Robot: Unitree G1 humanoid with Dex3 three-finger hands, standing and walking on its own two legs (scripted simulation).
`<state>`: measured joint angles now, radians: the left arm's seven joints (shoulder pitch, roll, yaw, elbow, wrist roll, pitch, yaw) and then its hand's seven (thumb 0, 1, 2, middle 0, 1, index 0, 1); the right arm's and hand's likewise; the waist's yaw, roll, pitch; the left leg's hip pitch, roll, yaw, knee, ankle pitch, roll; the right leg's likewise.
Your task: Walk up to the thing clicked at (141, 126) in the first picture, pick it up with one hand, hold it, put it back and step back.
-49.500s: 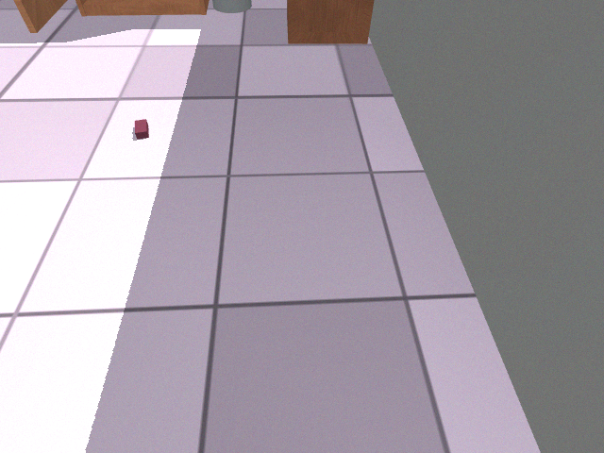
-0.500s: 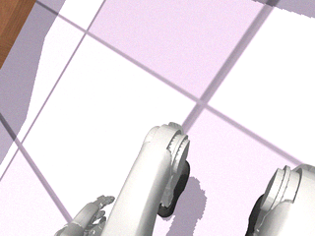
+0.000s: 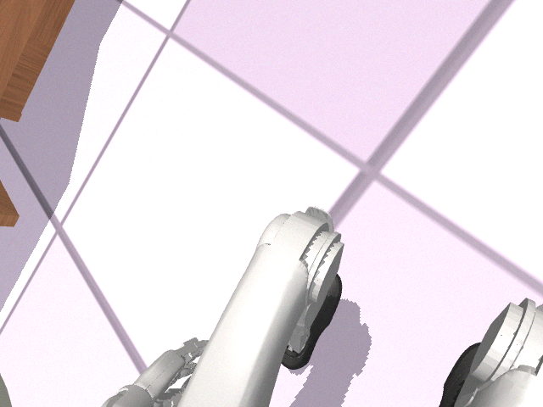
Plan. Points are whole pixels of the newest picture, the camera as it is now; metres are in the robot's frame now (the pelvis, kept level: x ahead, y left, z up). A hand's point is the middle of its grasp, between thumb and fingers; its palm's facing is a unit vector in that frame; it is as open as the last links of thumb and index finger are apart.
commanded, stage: rest palm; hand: right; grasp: from above
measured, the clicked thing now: out of the picture +0.48 -0.35 -0.29
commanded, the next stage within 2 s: close in 0.92 s
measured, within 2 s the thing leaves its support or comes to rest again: neither
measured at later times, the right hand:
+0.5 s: hand out of the picture +0.45 -0.34 -0.25, palm faces -0.44 +0.13 -0.89, open 14.2 cm
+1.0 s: hand out of the picture +0.45 -0.35 -0.25, palm faces -0.45 +0.14 -0.88, open 14.2 cm
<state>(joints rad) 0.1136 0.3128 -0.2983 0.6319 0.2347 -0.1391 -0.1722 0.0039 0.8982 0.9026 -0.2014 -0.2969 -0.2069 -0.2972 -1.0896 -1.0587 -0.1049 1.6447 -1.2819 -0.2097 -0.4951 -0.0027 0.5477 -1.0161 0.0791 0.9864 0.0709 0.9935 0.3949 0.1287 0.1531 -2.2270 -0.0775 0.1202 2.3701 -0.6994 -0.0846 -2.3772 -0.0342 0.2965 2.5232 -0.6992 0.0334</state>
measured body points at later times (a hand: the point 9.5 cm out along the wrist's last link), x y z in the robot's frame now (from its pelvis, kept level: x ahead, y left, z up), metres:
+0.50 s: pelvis -0.01 +0.00 +0.00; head +0.27 -0.14 +0.32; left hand +0.06 +0.25 -0.06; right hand +0.47 -0.35 -0.20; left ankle +0.11 +0.13 -0.27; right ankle +0.06 -0.14 -0.27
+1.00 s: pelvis +0.00 +0.00 +0.00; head +0.28 -0.14 +0.32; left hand +0.05 +0.25 -0.05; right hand +0.47 -0.35 -0.20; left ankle +0.11 +0.13 -0.27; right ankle +0.06 -0.14 -0.27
